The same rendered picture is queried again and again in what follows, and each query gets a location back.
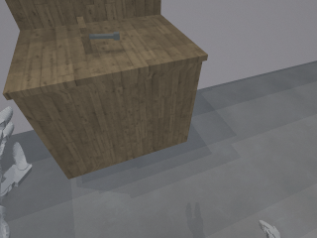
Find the robot left forearm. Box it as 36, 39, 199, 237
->
0, 205, 11, 238

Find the counter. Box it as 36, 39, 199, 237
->
2, 0, 208, 179

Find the right robot hand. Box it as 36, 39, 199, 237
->
259, 220, 280, 238

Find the left robot hand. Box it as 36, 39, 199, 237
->
0, 106, 33, 205

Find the tap lever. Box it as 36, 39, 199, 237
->
89, 32, 120, 41

